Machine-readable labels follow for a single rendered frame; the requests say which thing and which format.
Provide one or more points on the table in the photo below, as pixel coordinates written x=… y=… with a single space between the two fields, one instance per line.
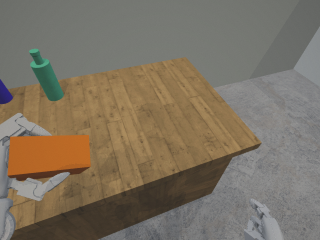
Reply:
x=160 y=136

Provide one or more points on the robot right hand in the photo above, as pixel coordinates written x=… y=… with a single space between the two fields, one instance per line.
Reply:
x=268 y=228

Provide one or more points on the robot left hand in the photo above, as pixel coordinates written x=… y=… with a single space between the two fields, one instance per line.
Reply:
x=19 y=126

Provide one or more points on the robot left forearm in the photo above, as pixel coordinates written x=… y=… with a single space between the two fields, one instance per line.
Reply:
x=7 y=220

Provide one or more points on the sponge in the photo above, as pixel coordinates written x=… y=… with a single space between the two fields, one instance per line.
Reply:
x=39 y=157

